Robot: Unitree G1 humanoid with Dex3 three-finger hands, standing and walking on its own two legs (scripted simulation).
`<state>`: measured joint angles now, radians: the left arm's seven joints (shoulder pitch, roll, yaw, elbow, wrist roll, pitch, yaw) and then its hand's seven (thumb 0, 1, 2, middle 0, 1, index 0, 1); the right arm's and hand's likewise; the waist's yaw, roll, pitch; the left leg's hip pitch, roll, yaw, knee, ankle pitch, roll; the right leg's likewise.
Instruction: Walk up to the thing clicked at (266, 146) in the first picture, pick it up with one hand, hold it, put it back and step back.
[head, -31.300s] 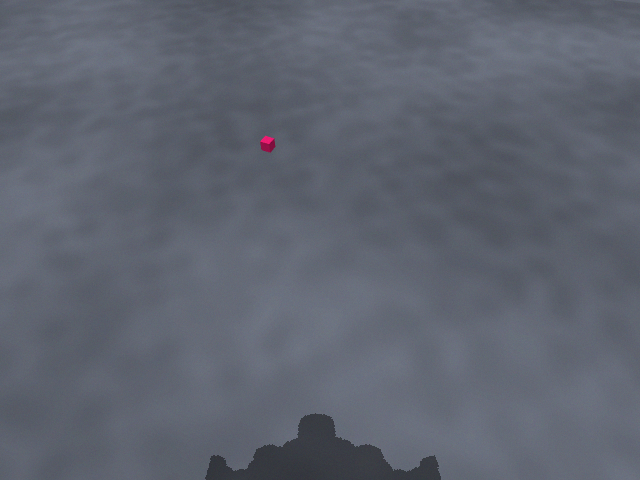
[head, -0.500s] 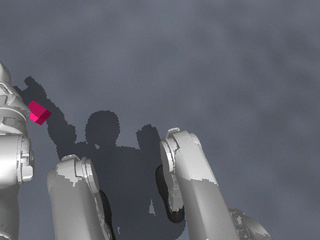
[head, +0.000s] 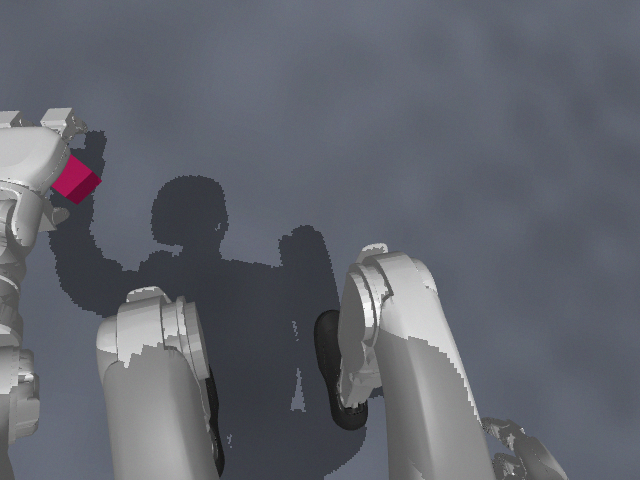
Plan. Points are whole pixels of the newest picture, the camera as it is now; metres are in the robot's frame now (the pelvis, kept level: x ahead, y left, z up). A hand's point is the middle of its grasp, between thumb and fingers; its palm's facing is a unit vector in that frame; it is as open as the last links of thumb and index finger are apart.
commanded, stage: home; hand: left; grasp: from above
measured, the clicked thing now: (70, 177) +0.50 +0.29 -0.31
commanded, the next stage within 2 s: none
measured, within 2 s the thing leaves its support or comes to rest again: neither
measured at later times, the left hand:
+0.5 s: hand out of the picture +0.32 +0.24 +0.04, palm faces -0.28 -0.69 -0.66, open 7.8 cm
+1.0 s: hand out of the picture +0.25 +0.21 +0.26, palm faces +0.15 -0.95 -0.26, open 7.4 cm
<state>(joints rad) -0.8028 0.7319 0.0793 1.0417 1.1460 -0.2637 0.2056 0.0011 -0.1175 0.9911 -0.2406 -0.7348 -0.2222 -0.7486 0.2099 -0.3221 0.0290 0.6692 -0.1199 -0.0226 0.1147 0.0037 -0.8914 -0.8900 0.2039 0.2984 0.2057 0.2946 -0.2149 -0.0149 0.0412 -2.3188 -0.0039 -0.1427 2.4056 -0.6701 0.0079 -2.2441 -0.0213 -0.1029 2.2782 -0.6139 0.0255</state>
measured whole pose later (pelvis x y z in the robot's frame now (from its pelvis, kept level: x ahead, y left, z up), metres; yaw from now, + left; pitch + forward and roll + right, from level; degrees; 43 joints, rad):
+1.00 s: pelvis +0.07 +0.00 +0.34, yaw +8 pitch +18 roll -3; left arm 0.31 0.25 0.03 0.03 -0.02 0.39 0.09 0.01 0.90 0.90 -0.21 -0.30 -0.20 -0.30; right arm 0.24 -0.22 0.03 0.54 0.05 -0.14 -0.15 0.01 -0.90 -0.90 0.21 0.30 0.21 0.30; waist -0.07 0.04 -0.18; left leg -1.01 0.03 -0.06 1.24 -0.55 -0.01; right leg -0.98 -0.01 -0.06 1.17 -0.51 0.01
